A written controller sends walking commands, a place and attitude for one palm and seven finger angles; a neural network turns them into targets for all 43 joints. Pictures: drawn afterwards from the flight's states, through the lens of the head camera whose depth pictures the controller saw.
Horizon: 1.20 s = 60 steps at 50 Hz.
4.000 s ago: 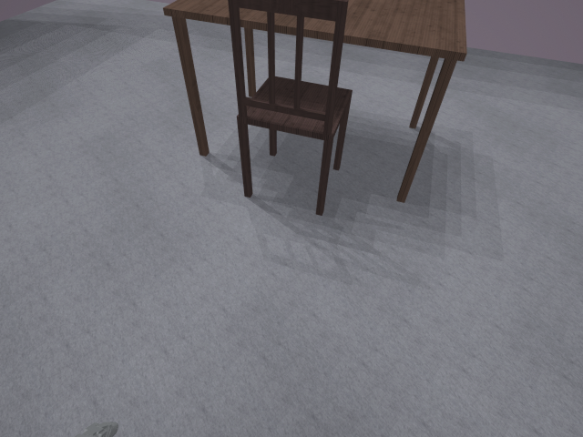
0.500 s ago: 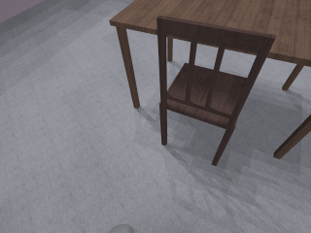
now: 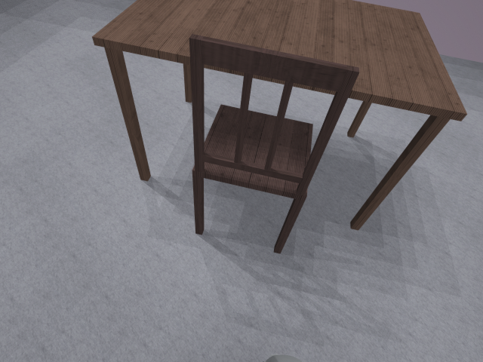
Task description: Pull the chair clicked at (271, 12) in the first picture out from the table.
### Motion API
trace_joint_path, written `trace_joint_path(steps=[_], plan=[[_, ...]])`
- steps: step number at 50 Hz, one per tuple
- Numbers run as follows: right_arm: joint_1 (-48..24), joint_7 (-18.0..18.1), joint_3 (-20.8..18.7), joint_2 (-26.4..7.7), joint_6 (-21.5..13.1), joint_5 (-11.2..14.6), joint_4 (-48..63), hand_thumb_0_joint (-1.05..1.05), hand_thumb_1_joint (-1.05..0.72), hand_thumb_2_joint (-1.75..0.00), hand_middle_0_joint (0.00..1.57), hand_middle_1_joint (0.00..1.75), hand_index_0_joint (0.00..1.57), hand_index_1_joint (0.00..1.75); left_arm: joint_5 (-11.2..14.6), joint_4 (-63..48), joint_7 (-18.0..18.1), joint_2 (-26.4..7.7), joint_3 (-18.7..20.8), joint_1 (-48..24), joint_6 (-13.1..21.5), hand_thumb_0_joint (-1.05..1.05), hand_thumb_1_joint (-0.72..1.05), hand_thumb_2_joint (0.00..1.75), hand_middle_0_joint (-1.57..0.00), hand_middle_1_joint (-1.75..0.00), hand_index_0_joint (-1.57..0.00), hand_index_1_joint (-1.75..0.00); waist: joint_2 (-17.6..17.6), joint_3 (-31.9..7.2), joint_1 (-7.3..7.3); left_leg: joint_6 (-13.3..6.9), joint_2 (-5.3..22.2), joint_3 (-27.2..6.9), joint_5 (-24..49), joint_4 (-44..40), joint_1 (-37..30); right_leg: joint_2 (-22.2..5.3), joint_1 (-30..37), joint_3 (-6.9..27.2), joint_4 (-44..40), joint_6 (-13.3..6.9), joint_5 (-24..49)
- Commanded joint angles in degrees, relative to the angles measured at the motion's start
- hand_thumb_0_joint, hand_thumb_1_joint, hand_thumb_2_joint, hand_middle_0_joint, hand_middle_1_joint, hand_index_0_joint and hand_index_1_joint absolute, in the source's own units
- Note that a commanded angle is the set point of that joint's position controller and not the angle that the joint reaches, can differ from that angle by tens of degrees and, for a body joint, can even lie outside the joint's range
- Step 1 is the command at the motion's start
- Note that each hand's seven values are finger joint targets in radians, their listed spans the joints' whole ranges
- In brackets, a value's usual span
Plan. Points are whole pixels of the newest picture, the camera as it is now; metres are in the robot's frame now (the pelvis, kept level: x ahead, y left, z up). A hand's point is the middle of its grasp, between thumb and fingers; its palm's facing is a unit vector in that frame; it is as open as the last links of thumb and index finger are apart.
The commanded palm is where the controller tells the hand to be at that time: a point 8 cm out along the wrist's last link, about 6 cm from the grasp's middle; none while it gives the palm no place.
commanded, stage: turn to face it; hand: left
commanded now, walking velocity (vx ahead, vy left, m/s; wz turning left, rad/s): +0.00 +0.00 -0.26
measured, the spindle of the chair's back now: (242, 123) +0.72 +0.04 -0.07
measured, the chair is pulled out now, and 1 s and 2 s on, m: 0.00 0.00 0.00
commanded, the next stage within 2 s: take the last steps up to it in 0.06 s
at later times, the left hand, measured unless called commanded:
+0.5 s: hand out of the picture +0.09 +0.13 -0.16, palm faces -0.08 -0.97 -0.23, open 7.3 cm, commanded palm none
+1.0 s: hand (173, 328) +0.21 +0.14 -0.18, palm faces -0.09 -0.98 -0.16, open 7.4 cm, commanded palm none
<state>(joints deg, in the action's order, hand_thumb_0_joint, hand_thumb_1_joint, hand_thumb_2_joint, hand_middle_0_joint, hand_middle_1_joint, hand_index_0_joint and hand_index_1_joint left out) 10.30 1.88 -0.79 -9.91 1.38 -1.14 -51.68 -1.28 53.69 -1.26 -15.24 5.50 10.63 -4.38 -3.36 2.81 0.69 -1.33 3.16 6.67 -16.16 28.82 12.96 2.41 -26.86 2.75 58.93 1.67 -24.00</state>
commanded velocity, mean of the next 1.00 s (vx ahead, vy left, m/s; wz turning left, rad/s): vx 0.21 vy -0.01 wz -0.07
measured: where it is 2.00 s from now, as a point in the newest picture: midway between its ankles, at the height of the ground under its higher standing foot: outside the picture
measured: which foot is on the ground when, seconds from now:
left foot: down 0.00-0.32, up 0.34-0.78, down 0.80-1.00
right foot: up 0.00-0.28, down 0.30-0.80, up 0.82-1.00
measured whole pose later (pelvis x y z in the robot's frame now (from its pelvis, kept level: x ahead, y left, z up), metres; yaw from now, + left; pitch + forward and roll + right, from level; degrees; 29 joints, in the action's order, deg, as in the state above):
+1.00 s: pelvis +0.18 -0.03 +0.00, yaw -10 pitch -1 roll +1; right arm 12.6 1.8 -2.1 -8.6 -3.1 -0.7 -59.4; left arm -1.5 62.4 0.3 -9.1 2.7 17.2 0.4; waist -2.5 2.4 1.1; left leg -3.8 -0.2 9.4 -12.5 26.6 12.9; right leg -4.1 -25.6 -2.6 61.2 -0.9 -21.5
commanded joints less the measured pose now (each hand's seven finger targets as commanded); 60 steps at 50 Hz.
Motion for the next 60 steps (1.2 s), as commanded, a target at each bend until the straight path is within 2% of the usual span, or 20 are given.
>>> trace_joint_path(steps=[1, 8, 13, 14, 15, 16, 17, 19, 22, 35, 38, 39, 40, 41, 44, 47, 52, 54, 57, 60], plan=[[1.1, 0.8, -2.4, -10.4, -1.9, -0.2, 3.0, 0.0, -0.9, -0.9, 0.2, 0.3, 0.2, 0.3, 0.3, -3.3, 0.0, -2.6, 0.2, 0.9, 1.3, 0.0, 0.9, 0.9, -0.2, -0.3, -0.2, -0.3, 11.3, -2.7, -0.27, -6.0, 12.7, -7.4, 25.5, -11.4, -6.4, -3.4, -3.9, -1.5, 5.6, 1.9, 1.5], [7.7, 0.3, -3.6, -11.7, -1.4, -0.4, -1.4, 0.0, -0.9, -0.9, 0.2, 0.3, 0.2, 0.3, 0.5, -3.9, 0.5, -0.3, -1.4, -3.5, 1.5, 0.0, 0.9, 0.9, -0.2, -0.3, -0.2, -0.3, 15.5, -4.2, -3.61, -7.4, 14.8, -5.5, 34.6, -7.8, -12.0, -4.3, 2.5, -6.4, -13.2, 1.4, -2.7], [7.9, -0.4, -4.0, -12.2, -1.4, -0.4, -3.3, 0.0, -0.9, -0.9, 0.2, 0.3, 0.2, 0.3, 0.2, -1.3, -0.1, -0.1, -1.6, 1.0, 3.0, 0.0, 0.9, 0.9, -0.2, -0.3, -0.2, -0.3, 12.2, -5.1, -1.42, -4.1, 14.6, -5.5, 7.4, -5.4, -3.9, -2.3, 16.5, -9.7, -31.4, -1.0, 5.5], [7.0, -0.6, -3.8, -11.0, -1.5, -0.1, -3.4, 0.0, -0.9, -0.9, 0.2, 0.3, 0.2, 0.3, -0.1, 0.1, 0.0, -1.6, -1.1, 4.5, 3.6, 0.0, 0.9, 0.9, -0.2, -0.3, -0.2, -0.3, 8.3, -5.8, 0.46, -1.7, 12.2, -3.3, 0.3, -0.5, 1.2, -3.9, 23.6, -7.2, -37.5, -2.0, 8.5], [7.2, -1.1, -2.7, -6.7, -1.7, 0.7, -2.7, 0.0, -0.9, -0.9, 0.2, 0.3, 0.2, 0.3, -0.5, 1.4, 0.7, -6.6, -0.4, 7.8, 4.5, 0.0, 0.9, 0.9, -0.2, -0.3, -0.2, -0.3, -4.7, -7.1, 1.77, 1.5, 6.7, 3.3, -11.5, 11.5, 15.0, -15.3, 34.9, 6.6, -43.9, -6.1, 2.5], [0.5, -1.4, -2.0, -5.3, -1.6, 0.1, 0.4, 0.0, -0.9, -0.9, 0.2, 0.3, 0.2, 0.3, 0.0, 2.5, 1.4, -10.8, 0.4, 12.1, 4.5, 0.0, 0.9, 0.9, -0.2, -0.3, -0.2, -0.3, -14.1, -2.0, 5.35, 3.3, 1.8, 2.2, -22.1, 23.8, 25.7, -25.1, 31.6, 22.1, -49.3, -12.0, 0.2], [-1.8, -1.6, -2.5, -7.0, -1.5, -0.4, 0.8, 0.0, -0.9, -0.9, 0.2, 0.3, 0.2, 0.3, 0.3, 2.8, 1.9, -9.0, -0.1, 12.9, 4.5, 0.0, 0.9, 0.9, -0.2, -0.3, -0.2, -0.3, -6.9, 0.9, 5.18, 2.4, 3.0, -3.9, -18.0, 29.0, 26.8, -25.1, 26.6, 20.2, -50.7, -14.2, -4.9], [0.6, -2.1, -3.0, -7.1, -1.4, -0.7, -2.1, 0.0, -0.9, -0.9, 0.2, 0.3, 0.2, 0.3, 0.5, 3.2, 2.2, -4.4, -0.9, 8.6, 5.7, 0.0, 0.9, 0.9, -0.2, -0.3, -0.2, -0.3, -7.9, 5.6, 1.98, 2.2, 4.3, -5.0, -8.5, 32.5, 26.4, -20.6, 20.9, 16.3, -52.1, -12.3, -5.6], [4.9, -2.5, -2.9, -5.0, -1.8, -0.9, -5.2, 0.0, -0.9, -0.9, 0.2, 0.3, 0.2, 0.3, 0.4, 3.3, 2.1, -0.9, -2.1, 7.0, 7.1, 0.0, 0.9, 0.9, -0.2, -0.3, -0.2, -0.3, -2.0, 5.5, -1.2, 3.3, 4.6, -3.8, -1.7, 31.5, 22.8, -16.6, 19.3, 5.8, -49.6, -11.4, 12.1], [-3.0, -3.1, -2.1, -2.4, -3.6, 0.2, -3.6, 0.0, -0.9, -0.9, 0.2, 0.3, 0.2, 0.3, -0.3, 9.9, 2.9, -2.0, -2.4, 15.5, 8.2, 0.0, 0.9, 0.9, -0.2, -0.3, -0.2, -0.3, -3.0, 3.3, 0.53, 0.9, 1.0, -0.7, -0.7, 11.3, 15.9, -17.0, 27.3, 2.2, -41.8, -11.0, 41.5], [11.9, -1.7, -2.6, -4.8, -4.5, -0.3, -8.5, 0.0, -0.9, -0.9, 0.2, 0.3, 0.2, 0.3, 0.5, 10.3, 2.8, -1.7, -2.4, 13.6, 8.1, 0.0, 0.9, 0.9, -0.2, -0.3, -0.2, -0.3, -0.2, -3.7, -6.14, -1.0, -2.7, 0.6, 9.1, -0.2, -5.6, -11.8, 22.5, -3.2, -22.3, -7.3, 48.5], [18.4, -0.9, -3.6, -9.9, -5.0, -1.0, -9.7, 0.0, -0.9, -0.9, 0.2, 0.3, 0.2, 0.3, 1.2, 9.5, 2.5, 0.5, -2.6, 15.8, 8.0, 0.0, 0.9, 0.9, -0.2, -0.3, -0.2, -0.3, 8.9, -9.8, -7.74, -5.3, 8.2, -12.1, 18.3, -1.1, -18.7, -6.2, 11.3, -6.3, -8.5, -4.6, 30.7], [21.8, -0.6, -4.4, -14.5, -4.7, -0.6, -10.1, 0.0, -0.9, -0.9, 0.2, 0.3, 0.2, 0.3, 1.6, 8.0, 2.2, 3.7, -3.5, 16.5, 7.9, 0.0, 0.9, 0.9, -0.2, -0.3, -0.2, -0.3, 19.9, -12.3, -6.96, -12.1, 22.0, -30.2, 25.7, -7.7, -23.9, -0.1, -0.1, -7.8, 8.2, -3.2, -8.6], [18.7, -0.4, -4.0, -13.7, -3.9, 0.0, -9.3, 0.0, -0.9, -0.9, 0.2, 0.3, 0.2, 0.3, 1.1, 7.5, 2.6, 2.1, -3.0, 14.8, 7.5, 0.0, 0.9, 0.9, -0.2, -0.3, -0.2, -0.3, 13.5, -10.2, -5.85, -14.7, 23.6, -31.3, 19.0, -11.3, -18.6, -2.6, -2.1, -2.8, 14.3, -4.3, -11.4], [7.5, -0.3, -1.9, -5.3, -4.7, 0.1, -6.8, 0.0, -0.9, -0.9, 0.2, 0.3, 0.2, 0.3, 0.0, 7.6, 1.7, 3.6, -2.6, 10.2, 6.5, 0.0, 0.9, 0.9, -0.2, -0.3, -0.2, -0.3, 9.6, 4.1, -2.04, -9.9, 15.7, -19.1, 3.3, -17.8, 2.1, -7.7, -2.1, -2.0, 11.8, -3.4, 0.7], [5.8, -0.2, -1.6, -3.9, -5.3, 0.2, -6.7, 0.0, -0.9, -0.9, 0.2, 0.3, 0.2, 0.3, -0.3, 8.4, 1.6, 5.7, -2.8, 14.0, 5.1, 0.0, 0.9, 0.9, -0.2, -0.3, -0.2, -0.3, 8.7, 1.2, 0.94, -8.8, 12.5, -10.8, 11.2, -17.8, 4.9, -8.3, 2.7, -3.9, 4.1, -2.1, 3.5], [6.5, -0.5, -2.1, -5.6, -4.5, 0.0, -6.6, 0.0, -0.9, -0.9, 0.2, 0.3, 0.2, 0.3, -0.4, 5.7, 1.6, 6.0, -3.0, 9.5, 4.4, 0.0, 0.9, 0.9, -0.2, -0.3, -0.2, -0.3, 8.1, 1.4, 0.07, -9.8, 11.6, -9.5, 4.9, -18.8, 5.0, -7.8, 4.8, -5.8, -9.9, -1.5, 5.1], [7.0, -0.2, -1.9, -5.2, -4.0, -0.2, -7.3, 0.0, -0.9, -0.9, 0.2, 0.3, 0.2, 0.3, -0.3, 5.2, 2.1, 6.3, -3.5, 6.8, 4.5, 0.0, 0.9, 0.9, -0.2, -0.3, -0.2, -0.3, 8.2, 1.2, -0.52, -9.6, 11.8, -9.4, 12.7, -15.8, 2.6, -7.3, 6.2, -5.6, -16.3, -0.9, 6.2], [6.5, 0.1, -1.3, -4.7, -3.4, 0.1, -8.2, 0.0, -0.9, -0.9, 0.2, 0.3, 0.2, 0.3, 0.1, 6.5, 2.7, 4.9, -3.6, 9.8, 5.1, 0.0, 0.9, 0.9, -0.2, -0.3, -0.2, -0.3, 5.4, -1.4, 1.57, -5.4, 8.7, -6.3, 20.5, -7.0, 2.3, -5.7, 16.8, -6.5, -31.6, -0.3, 17.1], [9.9, -0.4, -0.7, -0.9, -2.4, 1.2, -9.3, 0.0, -0.9, -0.9, 0.2, 0.3, 0.2, 0.3, 0.3, 6.5, 3.4, -2.3, -3.5, 7.6, 6.2, 0.0, 0.9, 0.9, -0.2, -0.3, -0.2, -0.3, -3.2, -1.7, -1.4, 1.6, 0.9, -3.4, -1.9, -3.9, 4.0, -18.1, 18.3, 6.6, -36.5, -5.9, 42.1]])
